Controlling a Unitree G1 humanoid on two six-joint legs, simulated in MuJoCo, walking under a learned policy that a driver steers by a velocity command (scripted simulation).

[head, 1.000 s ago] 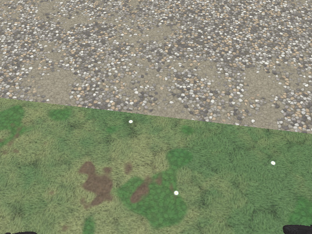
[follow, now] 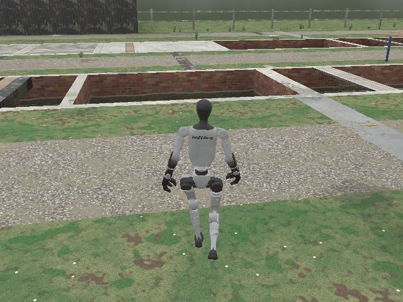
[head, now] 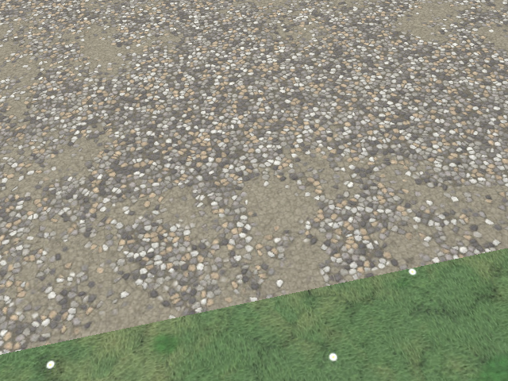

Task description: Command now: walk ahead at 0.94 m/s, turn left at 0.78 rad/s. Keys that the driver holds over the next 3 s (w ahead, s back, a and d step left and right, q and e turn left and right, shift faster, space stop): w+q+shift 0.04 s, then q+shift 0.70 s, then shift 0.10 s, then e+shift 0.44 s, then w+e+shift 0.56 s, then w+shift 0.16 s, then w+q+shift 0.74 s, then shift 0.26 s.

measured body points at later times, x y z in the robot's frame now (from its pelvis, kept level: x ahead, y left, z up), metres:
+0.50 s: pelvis +0.31 -0.06 +0.03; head +0.36 -0.03 +0.48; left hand +0.36 +0.25 -0.06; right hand +0.58 -0.26 -0.06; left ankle +0.21 +0.01 -0.60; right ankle +0.47 -0.11 -0.70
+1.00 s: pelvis +0.33 -0.02 +0.04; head +0.32 +0.03 +0.49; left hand +0.20 +0.26 -0.09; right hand +0.64 -0.05 -0.03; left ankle +0.28 +0.05 -0.70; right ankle +0.46 -0.10 -0.63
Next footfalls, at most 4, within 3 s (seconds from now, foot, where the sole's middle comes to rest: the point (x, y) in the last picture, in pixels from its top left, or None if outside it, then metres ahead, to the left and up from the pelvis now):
0.32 right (311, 362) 0.51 -0.09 -0.73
0.78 left None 0.30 0.08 -0.73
1.26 right None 0.43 -0.10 -0.73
1.72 left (186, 346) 0.56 0.23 -0.73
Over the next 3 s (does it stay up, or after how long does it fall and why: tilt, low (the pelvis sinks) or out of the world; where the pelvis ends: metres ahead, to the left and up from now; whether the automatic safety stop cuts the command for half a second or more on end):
stays up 1.50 0.26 0.04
